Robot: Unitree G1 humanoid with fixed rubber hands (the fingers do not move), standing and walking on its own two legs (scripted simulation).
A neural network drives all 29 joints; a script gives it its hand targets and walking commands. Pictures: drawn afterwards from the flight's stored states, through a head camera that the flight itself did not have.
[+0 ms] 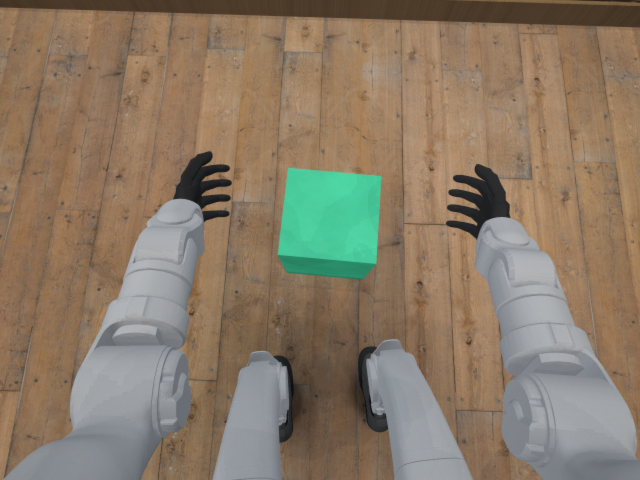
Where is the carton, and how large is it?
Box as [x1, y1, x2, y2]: [278, 168, 380, 279]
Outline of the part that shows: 288,168 278,248 278,255 286,271 294,273 362,279 375,264 380,176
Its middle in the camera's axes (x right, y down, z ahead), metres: +0.03 -0.04 +0.96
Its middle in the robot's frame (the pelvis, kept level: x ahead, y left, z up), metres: +0.53 -0.04 -0.54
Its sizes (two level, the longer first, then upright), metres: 0.210 0.200 0.250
